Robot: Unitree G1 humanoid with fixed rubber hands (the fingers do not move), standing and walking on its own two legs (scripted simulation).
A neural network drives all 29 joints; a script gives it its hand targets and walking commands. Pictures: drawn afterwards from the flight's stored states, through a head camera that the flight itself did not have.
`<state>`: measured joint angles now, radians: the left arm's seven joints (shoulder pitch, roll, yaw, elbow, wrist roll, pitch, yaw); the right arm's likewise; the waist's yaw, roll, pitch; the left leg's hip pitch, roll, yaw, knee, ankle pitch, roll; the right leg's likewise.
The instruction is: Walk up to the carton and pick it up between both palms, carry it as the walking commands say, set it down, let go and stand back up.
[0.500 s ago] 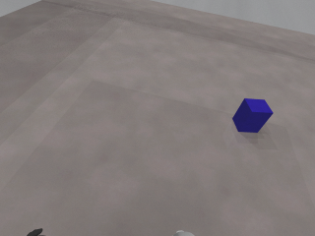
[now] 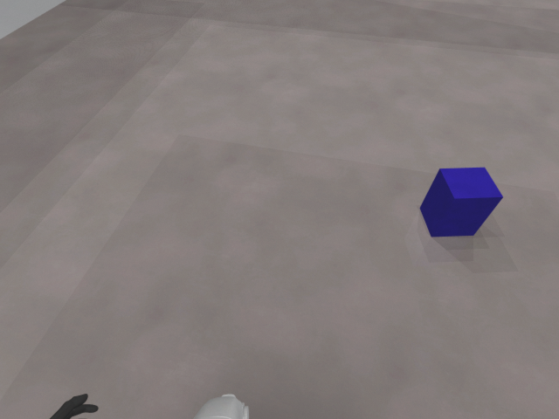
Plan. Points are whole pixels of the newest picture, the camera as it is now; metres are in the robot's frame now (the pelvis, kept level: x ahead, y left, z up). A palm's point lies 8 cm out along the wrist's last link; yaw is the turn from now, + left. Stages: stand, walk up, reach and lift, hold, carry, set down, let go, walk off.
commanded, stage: walk up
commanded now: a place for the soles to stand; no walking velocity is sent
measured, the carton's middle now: (457, 203) +1.09 -0.68 -0.64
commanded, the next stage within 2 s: none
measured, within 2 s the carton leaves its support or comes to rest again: neither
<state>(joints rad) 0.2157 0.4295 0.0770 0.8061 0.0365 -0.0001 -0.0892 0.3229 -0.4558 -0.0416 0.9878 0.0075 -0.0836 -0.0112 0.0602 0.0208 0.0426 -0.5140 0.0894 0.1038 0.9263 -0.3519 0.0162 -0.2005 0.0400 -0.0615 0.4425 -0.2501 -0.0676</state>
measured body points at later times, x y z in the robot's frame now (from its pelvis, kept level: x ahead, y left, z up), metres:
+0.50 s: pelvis +0.18 -0.14 +0.00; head +0.20 -0.10 +0.44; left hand +0.33 +0.18 -0.12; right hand +0.17 -0.52 -0.06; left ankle +0.19 +0.05 -0.74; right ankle +0.27 -0.35 -0.70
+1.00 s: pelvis +0.35 -0.31 -0.02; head +0.37 -0.28 +0.43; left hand +0.43 +0.01 -0.14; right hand +0.41 -0.65 -0.10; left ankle +0.44 -0.22 -0.74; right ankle +0.30 -0.39 -0.70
